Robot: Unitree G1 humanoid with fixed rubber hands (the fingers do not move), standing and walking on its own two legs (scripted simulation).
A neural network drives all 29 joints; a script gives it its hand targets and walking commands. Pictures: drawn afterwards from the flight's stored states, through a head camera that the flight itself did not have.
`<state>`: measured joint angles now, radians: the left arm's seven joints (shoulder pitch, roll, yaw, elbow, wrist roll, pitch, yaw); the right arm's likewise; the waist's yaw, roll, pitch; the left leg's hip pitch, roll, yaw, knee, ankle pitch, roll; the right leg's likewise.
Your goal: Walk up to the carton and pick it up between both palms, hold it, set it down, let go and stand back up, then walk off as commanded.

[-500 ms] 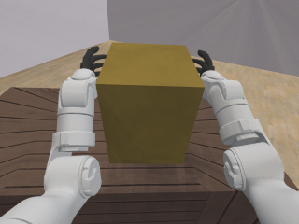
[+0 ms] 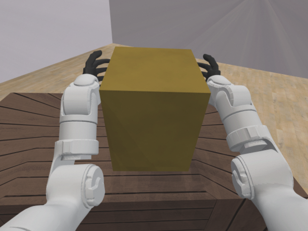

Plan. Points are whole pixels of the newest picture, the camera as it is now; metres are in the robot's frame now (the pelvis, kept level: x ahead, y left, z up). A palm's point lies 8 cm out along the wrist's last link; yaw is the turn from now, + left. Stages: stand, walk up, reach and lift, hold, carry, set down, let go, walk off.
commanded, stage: hold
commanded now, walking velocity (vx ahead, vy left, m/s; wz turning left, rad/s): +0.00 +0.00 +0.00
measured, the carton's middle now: (152, 109) +0.36 +0.00 +0.20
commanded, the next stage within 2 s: none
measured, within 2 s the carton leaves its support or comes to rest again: neither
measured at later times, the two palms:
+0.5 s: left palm (89, 80) +0.36 +0.15 +0.28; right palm (211, 82) +0.36 -0.15 +0.28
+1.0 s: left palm (91, 81) +0.36 +0.14 +0.28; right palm (212, 83) +0.37 -0.15 +0.28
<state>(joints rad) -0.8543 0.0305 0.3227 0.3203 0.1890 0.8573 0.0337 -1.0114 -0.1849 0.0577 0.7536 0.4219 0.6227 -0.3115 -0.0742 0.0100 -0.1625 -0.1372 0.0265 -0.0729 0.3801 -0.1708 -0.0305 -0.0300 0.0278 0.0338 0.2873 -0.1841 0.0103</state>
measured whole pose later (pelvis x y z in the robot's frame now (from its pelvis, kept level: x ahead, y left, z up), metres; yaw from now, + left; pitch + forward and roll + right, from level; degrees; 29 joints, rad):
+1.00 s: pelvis +0.00 +0.00 +0.00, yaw +0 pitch -4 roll -1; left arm -0.86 0.03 0.32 0.33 0.18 0.86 0.04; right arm -1.02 -0.19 0.06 0.76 0.42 0.63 -0.31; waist -0.07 0.01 -0.17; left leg -0.14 0.03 -0.08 0.38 -0.17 -0.03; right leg -0.03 0.03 0.04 0.29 -0.18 0.01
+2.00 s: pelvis +0.00 +0.00 +0.00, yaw +0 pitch -4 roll -1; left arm -0.87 0.03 0.32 0.34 0.18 0.85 0.04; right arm -1.02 -0.19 0.06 0.76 0.43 0.63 -0.31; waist -0.07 0.01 -0.17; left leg -0.14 0.02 -0.08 0.38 -0.17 -0.03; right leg -0.04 0.03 0.04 0.29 -0.18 0.01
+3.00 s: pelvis +0.00 +0.00 +0.00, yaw +0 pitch -4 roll -1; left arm -0.87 0.04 0.33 0.35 0.18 0.85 0.04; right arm -1.02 -0.19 0.05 0.77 0.43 0.64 -0.31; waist -0.07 0.01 -0.18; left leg -0.15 0.02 -0.08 0.38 -0.17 -0.03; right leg -0.04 0.04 0.05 0.29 -0.18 0.01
